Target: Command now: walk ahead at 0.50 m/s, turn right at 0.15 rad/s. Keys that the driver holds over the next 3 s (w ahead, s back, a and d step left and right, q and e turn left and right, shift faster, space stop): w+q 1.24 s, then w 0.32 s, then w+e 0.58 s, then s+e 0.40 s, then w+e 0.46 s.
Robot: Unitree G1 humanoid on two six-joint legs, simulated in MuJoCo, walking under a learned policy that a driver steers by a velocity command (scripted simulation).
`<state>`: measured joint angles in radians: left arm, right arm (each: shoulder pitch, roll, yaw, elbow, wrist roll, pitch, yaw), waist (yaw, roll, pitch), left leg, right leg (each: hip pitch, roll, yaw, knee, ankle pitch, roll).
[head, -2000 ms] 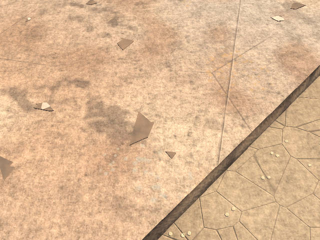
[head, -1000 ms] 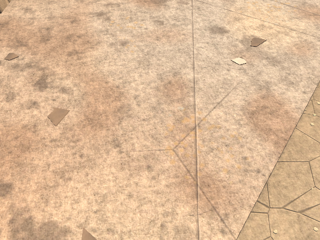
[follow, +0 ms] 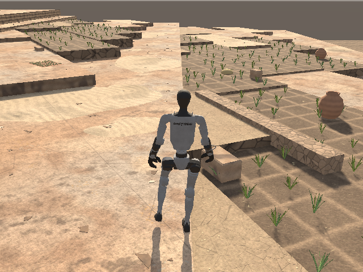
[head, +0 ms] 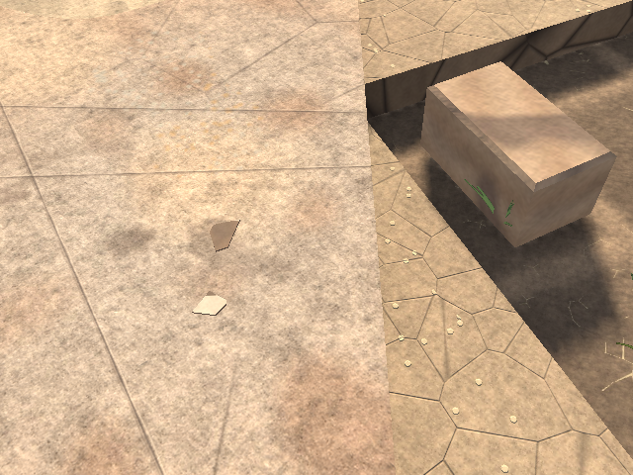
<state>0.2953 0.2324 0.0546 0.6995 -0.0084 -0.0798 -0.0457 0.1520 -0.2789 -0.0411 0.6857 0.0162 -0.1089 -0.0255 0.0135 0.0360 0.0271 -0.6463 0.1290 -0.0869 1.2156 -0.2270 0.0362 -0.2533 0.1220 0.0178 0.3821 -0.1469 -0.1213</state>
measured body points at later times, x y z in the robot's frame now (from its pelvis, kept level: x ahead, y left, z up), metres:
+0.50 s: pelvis +0.31 +0.12 -0.02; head +0.34 +0.12 +0.43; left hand +0.33 +0.39 -0.14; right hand +0.52 -0.11 -0.12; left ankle +0.38 +0.19 -0.74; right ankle +0.16 -0.05 -0.63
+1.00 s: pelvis +0.59 +0.18 -0.01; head +0.61 +0.18 +0.44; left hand +0.65 +0.50 -0.07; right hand +0.79 -0.03 -0.13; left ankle +0.42 +0.20 -0.67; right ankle +0.70 +0.12 -0.74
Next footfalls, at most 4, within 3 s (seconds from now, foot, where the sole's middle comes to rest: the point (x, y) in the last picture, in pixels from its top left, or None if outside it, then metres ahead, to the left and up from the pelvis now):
0.40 left None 0.42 0.19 -0.78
0.92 right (288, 360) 0.74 0.14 -0.78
1.42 left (125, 337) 0.80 0.54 -0.78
1.98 right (146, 219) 1.19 0.57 -0.78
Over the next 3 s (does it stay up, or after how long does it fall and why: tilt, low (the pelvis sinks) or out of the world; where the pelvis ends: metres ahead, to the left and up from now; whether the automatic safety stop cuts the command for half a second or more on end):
stays up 1.23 0.68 0.01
